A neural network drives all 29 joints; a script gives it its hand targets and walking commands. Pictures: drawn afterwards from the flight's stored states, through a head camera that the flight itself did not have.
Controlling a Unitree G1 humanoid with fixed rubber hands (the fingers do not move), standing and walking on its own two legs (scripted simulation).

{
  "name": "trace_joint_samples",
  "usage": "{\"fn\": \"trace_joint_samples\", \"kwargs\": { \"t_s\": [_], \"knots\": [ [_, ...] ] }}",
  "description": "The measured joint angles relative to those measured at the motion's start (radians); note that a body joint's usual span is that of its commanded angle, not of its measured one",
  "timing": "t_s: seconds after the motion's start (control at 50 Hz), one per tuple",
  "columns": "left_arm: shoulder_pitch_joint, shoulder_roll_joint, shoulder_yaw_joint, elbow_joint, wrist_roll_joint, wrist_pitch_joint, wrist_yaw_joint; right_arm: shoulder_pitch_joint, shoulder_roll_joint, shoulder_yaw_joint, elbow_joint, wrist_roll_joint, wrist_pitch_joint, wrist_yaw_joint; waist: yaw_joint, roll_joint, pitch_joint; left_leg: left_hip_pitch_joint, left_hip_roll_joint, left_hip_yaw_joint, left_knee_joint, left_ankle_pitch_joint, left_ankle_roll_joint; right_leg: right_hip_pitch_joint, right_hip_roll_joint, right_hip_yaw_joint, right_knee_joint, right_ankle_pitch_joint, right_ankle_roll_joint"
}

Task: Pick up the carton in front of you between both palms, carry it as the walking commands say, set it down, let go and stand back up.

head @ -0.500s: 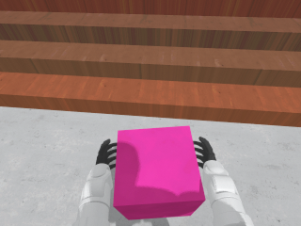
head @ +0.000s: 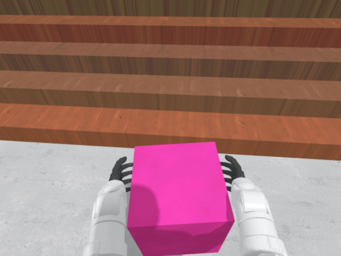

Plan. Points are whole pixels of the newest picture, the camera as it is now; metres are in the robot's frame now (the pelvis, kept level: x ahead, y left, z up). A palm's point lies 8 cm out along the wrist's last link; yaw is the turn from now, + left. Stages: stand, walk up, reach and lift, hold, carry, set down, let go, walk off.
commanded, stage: reach and lift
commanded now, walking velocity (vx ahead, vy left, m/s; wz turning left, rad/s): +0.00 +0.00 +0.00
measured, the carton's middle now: (178, 201) +0.29 +0.00 -0.05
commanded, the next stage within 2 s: hold in 0.68 s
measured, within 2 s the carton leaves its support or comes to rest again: neither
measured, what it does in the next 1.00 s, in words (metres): stands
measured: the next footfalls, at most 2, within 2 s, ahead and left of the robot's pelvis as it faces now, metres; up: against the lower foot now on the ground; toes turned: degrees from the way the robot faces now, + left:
none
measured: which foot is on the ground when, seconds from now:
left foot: down 0.00-1.00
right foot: down 0.00-1.00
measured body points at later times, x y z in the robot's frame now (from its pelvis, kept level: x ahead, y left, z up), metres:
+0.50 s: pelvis +0.02 +0.00 +0.01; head -0.02 +0.00 +0.46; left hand +0.32 +0.15 +0.03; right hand +0.32 -0.15 +0.03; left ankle +0.03 +0.13 -0.74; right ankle +0.02 -0.13 -0.74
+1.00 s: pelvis +0.01 +0.00 +0.01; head -0.04 +0.00 +0.45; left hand +0.31 +0.15 +0.05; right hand +0.31 -0.15 +0.05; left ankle +0.03 +0.13 -0.74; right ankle +0.02 -0.13 -0.74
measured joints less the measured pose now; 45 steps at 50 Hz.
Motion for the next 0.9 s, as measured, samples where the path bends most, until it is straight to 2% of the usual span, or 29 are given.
{"fn": "trace_joint_samples", "kwargs": {
  "t_s": [0.18, 0.68, 0.82, 0.9],
  "knots": [
    [-0.005, -0.003, 0.002, -0.019, 0.003, 0.008, -0.005, -0.006, 0.002, -0.001, -0.020, -0.002, 0.010, 0.004, -0.002, 0.001, 0.007, 0.019, 0.003, 0.001, -0.027, 0.010, -0.001, 0.018, -0.002, -0.003, -0.025, 0.009, -0.001],
    [0.074, 0.018, -0.085, -0.113, -0.023, 0.079, 0.001, 0.073, -0.016, 0.089, -0.118, 0.027, 0.088, -0.009, -0.002, 0.000, -0.004, 0.108, 0.010, 0.000, -0.107, 0.022, 0.002, 0.108, -0.008, -0.010, -0.106, 0.021, -0.007],
    [0.089, 0.022, -0.109, -0.178, -0.045, 0.118, 0.007, 0.089, -0.019, 0.109, -0.186, 0.045, 0.129, -0.014, -0.006, 0.001, -0.007, 0.131, 0.010, -0.001, -0.124, 0.031, 0.002, 0.132, -0.011, -0.011, -0.124, 0.030, -0.006],
    [0.067, 0.017, -0.093, -0.164, -0.031, 0.141, 0.001, 0.068, -0.015, 0.092, -0.171, 0.031, 0.151, -0.005, -0.005, 0.001, -0.004, 0.144, 0.010, 0.001, -0.126, 0.034, 0.003, 0.144, -0.011, -0.011, -0.124, 0.032, -0.006]
  ]
}}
